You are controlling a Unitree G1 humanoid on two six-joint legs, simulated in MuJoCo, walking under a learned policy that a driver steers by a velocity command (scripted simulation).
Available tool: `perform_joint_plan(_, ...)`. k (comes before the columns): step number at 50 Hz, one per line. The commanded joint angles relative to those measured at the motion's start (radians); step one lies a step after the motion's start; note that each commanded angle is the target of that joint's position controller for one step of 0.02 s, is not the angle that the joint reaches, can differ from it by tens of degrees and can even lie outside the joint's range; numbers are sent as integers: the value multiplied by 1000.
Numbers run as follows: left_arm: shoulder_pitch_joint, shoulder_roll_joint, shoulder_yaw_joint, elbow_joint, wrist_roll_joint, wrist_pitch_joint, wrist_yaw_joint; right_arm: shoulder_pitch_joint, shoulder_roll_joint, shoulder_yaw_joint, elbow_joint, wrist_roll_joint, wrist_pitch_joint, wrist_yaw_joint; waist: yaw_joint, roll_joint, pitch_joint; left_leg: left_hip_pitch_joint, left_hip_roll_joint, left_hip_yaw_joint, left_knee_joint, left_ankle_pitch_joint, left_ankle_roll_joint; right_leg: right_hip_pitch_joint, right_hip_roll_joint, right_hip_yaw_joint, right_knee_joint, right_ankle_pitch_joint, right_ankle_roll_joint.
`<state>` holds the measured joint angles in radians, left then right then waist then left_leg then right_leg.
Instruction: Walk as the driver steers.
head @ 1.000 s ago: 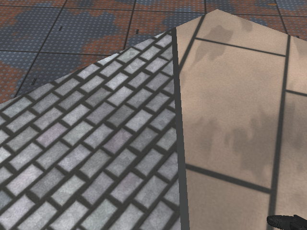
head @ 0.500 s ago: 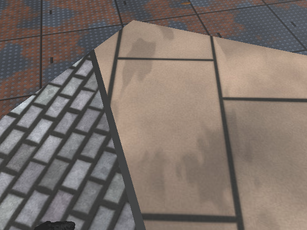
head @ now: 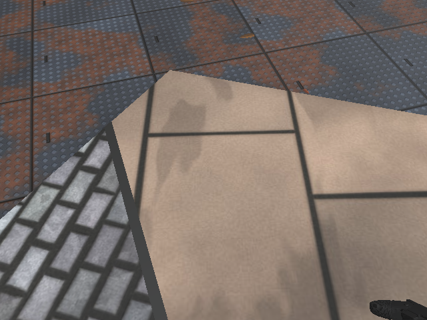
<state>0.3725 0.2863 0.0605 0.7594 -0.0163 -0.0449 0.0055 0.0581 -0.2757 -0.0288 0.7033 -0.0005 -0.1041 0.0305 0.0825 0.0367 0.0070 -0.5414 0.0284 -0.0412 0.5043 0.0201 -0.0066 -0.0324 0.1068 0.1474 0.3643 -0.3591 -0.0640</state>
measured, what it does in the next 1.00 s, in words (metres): walks ahead, turning left: left foot, then right foot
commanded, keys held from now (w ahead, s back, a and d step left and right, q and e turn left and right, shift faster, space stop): w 0.40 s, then w+q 0.60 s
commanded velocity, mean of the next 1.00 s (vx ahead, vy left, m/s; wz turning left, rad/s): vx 0.50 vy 0.00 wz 0.18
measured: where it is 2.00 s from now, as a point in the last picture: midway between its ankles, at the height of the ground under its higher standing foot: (195, 153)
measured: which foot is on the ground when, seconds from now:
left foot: up 0.00-0.02, down 0.04-0.58, up 0.60-1.00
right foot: down 0.00-0.04, up 0.06-0.54, down 0.56-1.00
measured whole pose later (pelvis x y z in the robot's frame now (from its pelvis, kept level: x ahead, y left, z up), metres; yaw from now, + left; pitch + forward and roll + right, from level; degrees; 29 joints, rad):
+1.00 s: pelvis +0.53 +0.00 +0.00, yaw +16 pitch +1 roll -3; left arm 0.31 0.28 0.08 0.87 -0.01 -0.07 0.01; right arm 0.11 -0.27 -0.06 0.70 0.02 -0.02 0.04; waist 0.08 0.03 0.03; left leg -0.63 0.10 0.01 0.67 -0.03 0.03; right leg 0.08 0.00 -0.25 0.23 -0.32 0.02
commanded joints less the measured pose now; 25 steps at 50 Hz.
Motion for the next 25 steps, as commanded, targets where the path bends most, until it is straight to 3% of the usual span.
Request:
perform_joint_plan(1, 5, 158, 41, -32, 0, 3, 6, 19, -136, -49, -63, -1, -25, -2, -73, -135, -21, 145, -28, 36, -62, -74, 61, 12, -271, 154, 68, 632, -108)
perform_joint_plan(2, -6, 132, 30, -40, 7, 3, 5, 149, -173, -65, -35, -9, -28, -7, -134, -115, -131, 361, 18, 3, -38, -23, 106, -44, -218, 108, 234, 687, -80)
perform_joint_plan(3, 33, 83, 9, -62, 27, -3, 6, 310, -245, -83, -18, -19, -27, -11, -173, 21, -293, 686, 201, -225, 4, 19, 200, -258, -123, 41, 536, 429, -33)
perform_joint_plan(4, 147, 32, -6, -53, 3, -18, 3, 384, -265, -94, 28, -5, -14, -1, -143, 295, -373, 922, 360, -640, -123, -232, 331, -585, 3, -18, 822, -188, 32)
perform_joint_plan(5, 77, 123, 9, -47, -10, -25, 1, 375, -177, -71, 23, 21, -10, 0, -175, 163, -276, 874, 346, -678, -184, -451, 295, -708, -56, 46, 915, -205, 28)
perform_joint_plan(6, -34, 152, 18, -73, -16, -29, -2, 303, -142, -59, 12, 17, -3, -5, -177, 76, -139, 744, 312, -540, -208, -443, 254, -749, -102, 10, 916, -111, 27)
perform_joint_plan(7, -95, 141, 16, -87, -6, -31, -2, 246, -132, -52, 2, 4, 3, -6, -156, 11, -61, 614, 272, -439, -234, -338, 239, -726, -144, -31, 873, -35, 31)
perform_joint_plan(8, -117, 128, 19, -92, 6, -33, -3, 214, -116, -45, 2, -5, 5, -6, -132, 2, -14, 525, 238, -374, -261, -244, 236, -700, -173, -43, 813, 14, 36)
perform_joint_plan(9, -99, 111, 19, -89, 8, -31, -5, 200, -105, -40, 1, -13, 3, -6, -106, 30, -13, 472, 212, -325, -283, -174, 229, -648, -194, -47, 777, 45, 40)
perform_joint_plan(12, -87, 66, 10, -84, 10, -20, -5, 205, -116, -43, 20, 2, -5, -6, -85, 57, -13, 412, 188, -221, -331, -34, 245, -615, -211, -79, 671, 80, 63)
perform_joint_plan(15, -183, 45, 0, -109, 16, -23, -6, 228, -151, -53, 41, 6, 1, -15, -106, 31, 6, 409, 174, -143, -360, 42, 239, -633, -219, -95, 493, 229, 82)
perform_joint_plan(18, -279, 29, -8, -127, 11, -33, -16, 266, -163, -55, 65, 15, 10, -21, -140, 30, 22, 404, 142, -69, -363, 46, 209, -577, -195, -118, 311, 390, 81)
perform_joint_plan(22, -398, 39, -7, -166, 2, -45, -33, 347, -169, -56, 110, 25, 27, -25, -174, 27, 54, 463, 177, -97, -327, 24, 201, -550, -164, -117, 194, 421, 70)
perform_joint_plan(25, -385, 72, 6, -171, 3, -59, -43, 347, -192, -66, 122, 29, 45, -35, -136, 44, 47, 524, 212, -148, -255, 69, 178, -488, -146, -105, 128, 329, 44)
